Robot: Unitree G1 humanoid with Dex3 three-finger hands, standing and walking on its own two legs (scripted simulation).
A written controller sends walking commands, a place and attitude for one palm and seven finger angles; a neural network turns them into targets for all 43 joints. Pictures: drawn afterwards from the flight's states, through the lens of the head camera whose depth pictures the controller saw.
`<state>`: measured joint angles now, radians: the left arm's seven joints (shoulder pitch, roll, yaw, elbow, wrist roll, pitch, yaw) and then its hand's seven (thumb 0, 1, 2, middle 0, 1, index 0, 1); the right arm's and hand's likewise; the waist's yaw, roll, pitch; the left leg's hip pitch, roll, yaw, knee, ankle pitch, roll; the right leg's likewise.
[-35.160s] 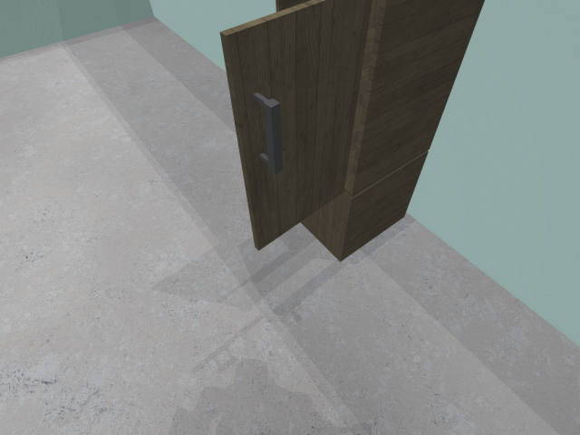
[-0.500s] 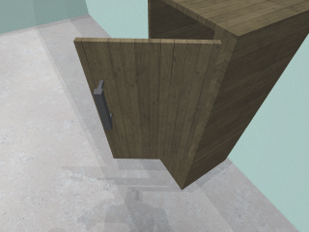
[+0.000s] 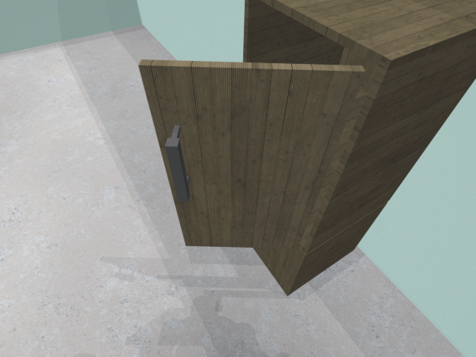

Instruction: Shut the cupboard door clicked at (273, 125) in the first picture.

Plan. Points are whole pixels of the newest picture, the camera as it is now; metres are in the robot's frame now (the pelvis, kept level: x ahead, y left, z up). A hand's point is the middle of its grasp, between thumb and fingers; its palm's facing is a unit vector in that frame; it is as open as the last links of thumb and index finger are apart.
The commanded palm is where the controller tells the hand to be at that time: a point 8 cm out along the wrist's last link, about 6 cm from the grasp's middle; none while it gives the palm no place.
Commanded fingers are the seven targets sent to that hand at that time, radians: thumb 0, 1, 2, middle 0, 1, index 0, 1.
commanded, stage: raise the hand and make a fist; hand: left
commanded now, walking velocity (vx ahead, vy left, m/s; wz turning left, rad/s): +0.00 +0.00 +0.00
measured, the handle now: (180, 165) +0.45 +0.15 +0.05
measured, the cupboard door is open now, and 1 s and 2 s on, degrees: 57 57 57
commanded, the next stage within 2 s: bring the fist close to the handle in 1.90 s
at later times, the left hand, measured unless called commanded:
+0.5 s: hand out of the picture +0.13 +0.19 -0.03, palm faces +0.14 -0.99 -0.04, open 5.7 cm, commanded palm +0.12 +0.24 -0.03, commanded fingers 0.00 0.90 0.90 -0.68 -0.82 -0.68 -0.82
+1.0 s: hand (112, 327) +0.16 +0.20 +0.01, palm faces +0.04 -1.00 -0.03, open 3.5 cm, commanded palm +0.13 +0.25 +0.02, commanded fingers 0.00 0.90 0.90 -1.13 -1.32 -1.13 -1.32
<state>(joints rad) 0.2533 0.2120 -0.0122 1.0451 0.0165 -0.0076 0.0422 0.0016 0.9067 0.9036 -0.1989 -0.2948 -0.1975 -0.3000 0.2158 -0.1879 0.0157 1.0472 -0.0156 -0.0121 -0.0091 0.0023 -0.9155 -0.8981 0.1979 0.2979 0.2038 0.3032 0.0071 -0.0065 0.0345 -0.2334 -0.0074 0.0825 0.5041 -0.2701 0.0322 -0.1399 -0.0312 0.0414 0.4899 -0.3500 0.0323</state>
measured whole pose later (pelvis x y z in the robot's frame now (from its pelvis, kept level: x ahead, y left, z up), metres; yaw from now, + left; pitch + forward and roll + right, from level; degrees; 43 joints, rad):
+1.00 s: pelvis -0.04 +0.00 -0.06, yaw +3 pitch +11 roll -2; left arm 0.44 0.25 0.16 -0.12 -0.31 -0.32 -0.28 0.01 0.90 0.90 -0.96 -1.12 -0.96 -1.13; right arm 0.28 -0.25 0.01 0.53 0.04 -0.24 -0.05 0.01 -0.91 -0.90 0.20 0.30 0.21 0.30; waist 0.02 0.04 -0.12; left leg -0.79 0.01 0.00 1.05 -0.45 0.04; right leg -0.70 0.01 -0.07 1.01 -0.50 -0.01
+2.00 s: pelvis -0.02 -0.02 -0.03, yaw +4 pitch +6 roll -1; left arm 0.35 0.26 0.18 -0.09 -0.30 -0.22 -0.25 0.02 0.90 0.90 -1.30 -1.50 -1.30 -1.50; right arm 0.26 -0.26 0.04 0.56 0.05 -0.25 -0.04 0.01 -0.91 -0.90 0.20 0.30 0.20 0.30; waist 0.01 0.05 -0.10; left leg -0.56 0.01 0.00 0.84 -0.38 0.01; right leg -0.48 0.02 -0.06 0.82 -0.44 -0.03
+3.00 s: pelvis -0.01 -0.02 -0.03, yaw +2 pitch +7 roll +0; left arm -0.25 0.16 0.05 0.39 -0.16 -0.21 -0.02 0.02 0.90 0.90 -1.30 -1.50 -1.30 -1.50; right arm 0.26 -0.24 0.02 0.62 0.03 -0.10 0.00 0.01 -0.91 -0.90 0.20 0.30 0.20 0.30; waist -0.03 0.03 -0.08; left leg -0.55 0.01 0.03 0.79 -0.37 0.01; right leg -0.50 0.02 -0.03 0.80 -0.43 -0.04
